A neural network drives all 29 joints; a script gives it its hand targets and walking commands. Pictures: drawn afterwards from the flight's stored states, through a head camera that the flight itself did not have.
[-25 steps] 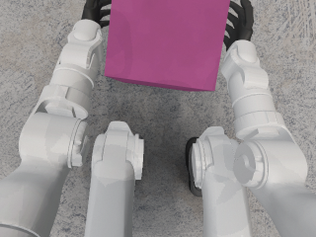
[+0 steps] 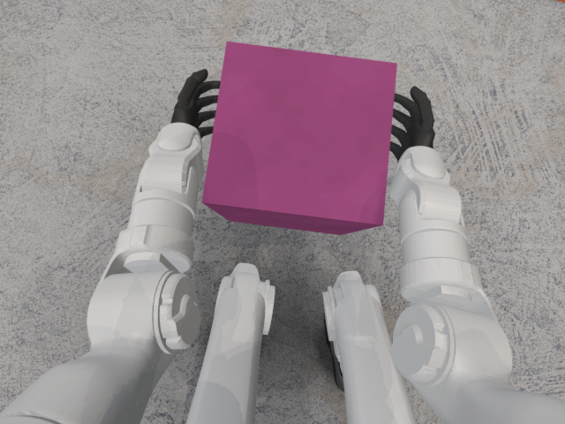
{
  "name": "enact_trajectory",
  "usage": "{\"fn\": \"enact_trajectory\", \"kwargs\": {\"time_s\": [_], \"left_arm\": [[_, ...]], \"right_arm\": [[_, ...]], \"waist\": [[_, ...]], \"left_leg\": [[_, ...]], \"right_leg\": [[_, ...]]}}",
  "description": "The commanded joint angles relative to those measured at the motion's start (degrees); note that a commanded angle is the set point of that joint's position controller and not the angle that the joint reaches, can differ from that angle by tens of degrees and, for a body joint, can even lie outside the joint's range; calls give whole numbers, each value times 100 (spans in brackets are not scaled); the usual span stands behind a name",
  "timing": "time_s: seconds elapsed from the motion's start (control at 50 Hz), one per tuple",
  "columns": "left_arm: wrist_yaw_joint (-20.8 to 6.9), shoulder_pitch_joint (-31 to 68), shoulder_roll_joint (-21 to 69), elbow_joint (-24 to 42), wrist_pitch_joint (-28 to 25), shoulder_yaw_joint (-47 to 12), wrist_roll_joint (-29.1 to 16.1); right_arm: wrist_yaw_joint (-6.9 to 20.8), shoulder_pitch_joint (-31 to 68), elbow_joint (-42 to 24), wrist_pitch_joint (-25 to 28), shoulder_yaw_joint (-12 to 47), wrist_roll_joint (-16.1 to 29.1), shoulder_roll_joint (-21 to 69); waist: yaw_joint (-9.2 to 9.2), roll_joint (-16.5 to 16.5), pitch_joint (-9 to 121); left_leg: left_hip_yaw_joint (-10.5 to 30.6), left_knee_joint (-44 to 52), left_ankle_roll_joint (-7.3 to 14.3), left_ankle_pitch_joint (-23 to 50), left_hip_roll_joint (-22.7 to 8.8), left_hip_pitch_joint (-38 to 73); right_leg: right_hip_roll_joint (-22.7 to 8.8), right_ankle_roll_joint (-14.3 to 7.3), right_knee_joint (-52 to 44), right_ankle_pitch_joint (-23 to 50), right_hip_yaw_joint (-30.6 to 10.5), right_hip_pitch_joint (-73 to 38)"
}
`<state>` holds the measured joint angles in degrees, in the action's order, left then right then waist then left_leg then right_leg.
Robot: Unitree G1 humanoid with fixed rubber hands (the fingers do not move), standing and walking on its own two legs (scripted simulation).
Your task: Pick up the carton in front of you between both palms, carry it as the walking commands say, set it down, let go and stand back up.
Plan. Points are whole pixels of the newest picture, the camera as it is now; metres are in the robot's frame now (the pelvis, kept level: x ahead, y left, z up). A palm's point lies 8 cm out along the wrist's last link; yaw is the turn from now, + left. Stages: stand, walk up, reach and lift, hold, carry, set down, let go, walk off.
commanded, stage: reach and lift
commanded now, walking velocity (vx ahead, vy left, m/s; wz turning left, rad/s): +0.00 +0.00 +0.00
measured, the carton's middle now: (295, 158) +0.48 +0.03 -0.14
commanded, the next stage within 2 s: none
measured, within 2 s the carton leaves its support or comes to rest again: neither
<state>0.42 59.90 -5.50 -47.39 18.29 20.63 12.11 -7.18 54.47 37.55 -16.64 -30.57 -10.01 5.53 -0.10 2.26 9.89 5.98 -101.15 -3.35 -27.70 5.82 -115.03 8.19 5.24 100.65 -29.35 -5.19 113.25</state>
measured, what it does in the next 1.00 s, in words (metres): rises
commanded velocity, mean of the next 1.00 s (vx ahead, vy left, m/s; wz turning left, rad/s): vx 0.00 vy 0.00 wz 0.00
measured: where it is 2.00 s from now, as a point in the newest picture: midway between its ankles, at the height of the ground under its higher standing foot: (289, 357)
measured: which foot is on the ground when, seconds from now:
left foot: down 0.00-1.00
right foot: down 0.00-1.00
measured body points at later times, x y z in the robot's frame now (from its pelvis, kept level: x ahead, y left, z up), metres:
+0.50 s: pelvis +0.05 +0.00 +0.14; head +0.20 +0.02 +0.56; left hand +0.45 +0.17 +0.08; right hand +0.45 -0.13 +0.09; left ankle +0.11 +0.13 -0.46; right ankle +0.11 -0.13 -0.46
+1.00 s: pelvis +0.10 +0.00 +0.26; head +0.13 +0.00 +0.71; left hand +0.41 +0.16 +0.24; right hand +0.42 -0.14 +0.24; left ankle +0.11 +0.13 -0.46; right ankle +0.11 -0.13 -0.46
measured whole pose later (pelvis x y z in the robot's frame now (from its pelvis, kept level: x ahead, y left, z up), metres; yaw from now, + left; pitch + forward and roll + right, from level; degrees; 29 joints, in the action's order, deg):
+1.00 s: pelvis +0.10 +0.00 +0.26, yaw +2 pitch +11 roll +0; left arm 2.6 16.7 6.5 -29.8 22.6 14.6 11.0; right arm -3.5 16.7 28.5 -20.9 -17.2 -11.0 9.1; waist 0.1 0.9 9.0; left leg 8.3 -38.2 -1.2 -17.0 3.6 -31.7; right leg 3.8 1.0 38.6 -18.4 -8.8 30.7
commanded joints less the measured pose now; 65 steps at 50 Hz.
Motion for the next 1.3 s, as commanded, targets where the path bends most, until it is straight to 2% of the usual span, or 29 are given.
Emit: {"fn": "enact_trajectory", "kwargs": {"time_s": [0.0,0.18,0.5,0.74,0.88,1.06,1.12,1.18,1.28], "left_arm": [[-1329,3118,6266,381,-127,-2574,-889],[-1268,2415,6640,952,-60,-3302,-1230],[-1210,745,6835,884,-244,-3210,-958],[-1210,-512,6951,1324,-229,-3569,-904],[-1236,-1162,6946,1693,33,-3827,-969],[-1290,-1701,6939,2575,838,-4205,-1168],[-1311,-1802,6857,2743,1152,-4121,-1137],[-1353,-1762,6808,2667,1381,-3858,-1020],[-1469,-1265,6820,2435,1472,-3449,-861]], "right_arm": [[1411,3707,215,-45,3450,749,5863],[1490,2825,-73,-116,4161,1044,6135],[1574,1022,239,31,4117,703,6254],[1662,-351,-33,-13,4432,590,6215],[1793,-1037,-310,-299,4691,604,6185],[1979,-1686,-986,-1101,4967,790,6182],[2018,-1794,-1148,-1396,4879,744,6091],[2068,-1731,-1093,-1617,4647,639,5990],[2192,-1208,-858,-1701,4281,493,5999]], "waist": [[-159,-408,5709],[-124,-453,5559],[-51,-334,3935],[-5,-317,3055],[-7,-288,2390],[13,-225,1418],[11,-199,909],[-9,-186,341],[-5,-181,12]], "left_leg": [[-981,1361,213,874,336,4008],[-867,2084,154,1187,360,5090],[-470,3850,238,1431,278,6715],[-206,5358,275,2302,147,8418],[-93,6293,259,2868,67,9502],[-108,7413,239,3163,-18,10693],[-138,7694,236,2970,-29,10844],[-197,7895,263,2405,-33,10810],[-263,7937,305,1651,-73,10733]], "right_leg": [[394,-226,-1217,705,1049,-2800],[355,-218,-1980,970,874,-3768],[153,-347,-3854,1288,411,-5634],[-51,-409,-5383,2245,96,-7579],[-152,-428,-6308,2852,-9,-8710],[-253,-388,-7404,3320,-12,-10092],[-268,-402,-7688,3161,-14,-10313],[-279,-422,-7893,2603,30,-10309],[-319,-462,-7962,1825,90,-10165]]}}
